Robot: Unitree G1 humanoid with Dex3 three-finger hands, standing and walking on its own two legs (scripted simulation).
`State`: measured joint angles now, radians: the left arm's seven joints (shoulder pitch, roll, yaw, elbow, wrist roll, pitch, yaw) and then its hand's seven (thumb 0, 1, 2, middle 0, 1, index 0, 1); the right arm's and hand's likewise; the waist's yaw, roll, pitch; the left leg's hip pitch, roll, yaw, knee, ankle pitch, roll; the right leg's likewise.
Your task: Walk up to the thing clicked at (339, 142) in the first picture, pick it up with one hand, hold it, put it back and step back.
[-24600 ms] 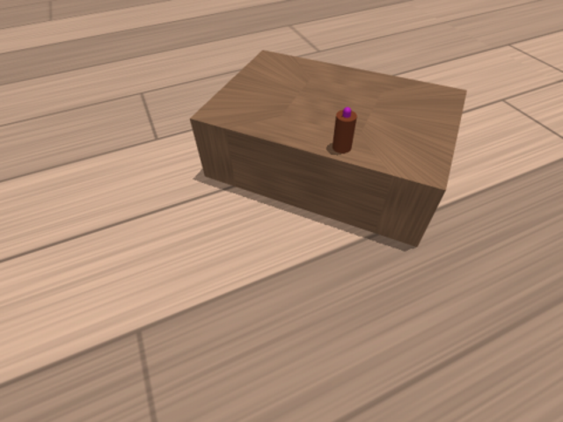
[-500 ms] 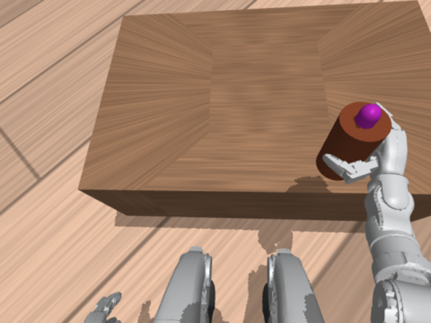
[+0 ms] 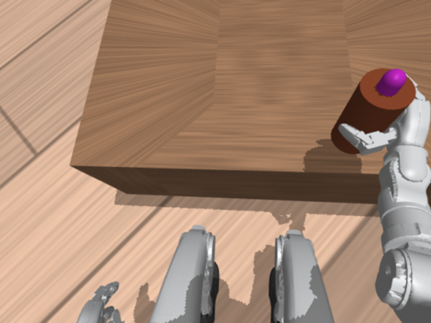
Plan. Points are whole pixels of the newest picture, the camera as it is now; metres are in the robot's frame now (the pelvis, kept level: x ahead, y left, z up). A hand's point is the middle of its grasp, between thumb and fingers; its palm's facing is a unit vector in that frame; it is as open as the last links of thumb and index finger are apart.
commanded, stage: lower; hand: right
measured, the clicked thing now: (370, 110) +0.47 -0.22 +0.00
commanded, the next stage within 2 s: loosen in 0.70 s
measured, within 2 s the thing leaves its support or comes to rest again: rests again in 0.62 s
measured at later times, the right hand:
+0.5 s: hand (350, 134) +0.47 -0.22 -0.09, palm faces +0.16 +0.99 -0.02, open 10.7 cm
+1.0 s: hand (349, 134) +0.48 -0.22 -0.11, palm faces +0.18 +0.98 -0.03, open 10.7 cm
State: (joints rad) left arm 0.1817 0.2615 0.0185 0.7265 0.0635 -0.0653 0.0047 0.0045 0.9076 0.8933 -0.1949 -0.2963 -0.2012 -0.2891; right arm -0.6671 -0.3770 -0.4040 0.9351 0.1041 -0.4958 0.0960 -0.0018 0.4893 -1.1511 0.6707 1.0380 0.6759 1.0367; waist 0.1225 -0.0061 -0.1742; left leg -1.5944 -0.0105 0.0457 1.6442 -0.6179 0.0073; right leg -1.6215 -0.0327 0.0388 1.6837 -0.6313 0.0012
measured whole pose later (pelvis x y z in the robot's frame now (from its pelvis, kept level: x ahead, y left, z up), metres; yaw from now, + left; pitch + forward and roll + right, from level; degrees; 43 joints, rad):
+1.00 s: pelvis -0.02 +0.00 -0.10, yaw +1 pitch +36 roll +3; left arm 0.16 0.28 0.02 0.70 0.07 -0.01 -0.01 0.00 0.93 0.86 -0.20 -0.30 -0.22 -0.28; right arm -0.78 -0.42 -0.44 0.94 0.09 -0.46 0.12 0.00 0.48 -1.04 0.73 0.94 0.74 0.94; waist 0.12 -0.01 -0.16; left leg -1.93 0.00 0.05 1.98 -0.67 0.00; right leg -1.96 -0.02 0.05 2.02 -0.68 0.00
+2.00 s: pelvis -0.01 +0.00 -0.03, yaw +2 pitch +34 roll +5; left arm 0.23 0.30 -0.03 0.65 0.01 0.05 0.00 0.00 0.91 0.88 -0.20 -0.30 -0.21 -0.29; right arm -0.95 -0.80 -0.54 1.15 0.00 -0.25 0.27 -0.01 0.57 -0.07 0.04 0.07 0.05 0.07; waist 0.15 -0.01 -0.14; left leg -1.70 -0.02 0.07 1.72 -0.61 0.00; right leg -1.74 -0.04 0.06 1.78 -0.64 0.00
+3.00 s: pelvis +0.06 +0.00 +0.19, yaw -3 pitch +6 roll +1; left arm 0.20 0.20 -0.03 0.55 -0.05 0.01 0.12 0.01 0.90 0.89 -0.20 -0.29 -0.21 -0.29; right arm 0.31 -0.20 0.02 0.29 0.04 0.11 -0.14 -0.01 0.48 -0.09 0.06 0.07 0.06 0.07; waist 0.00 -0.03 -0.08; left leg -0.49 0.00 0.04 0.79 -0.40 0.00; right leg -0.52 -0.02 0.02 0.83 -0.42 0.00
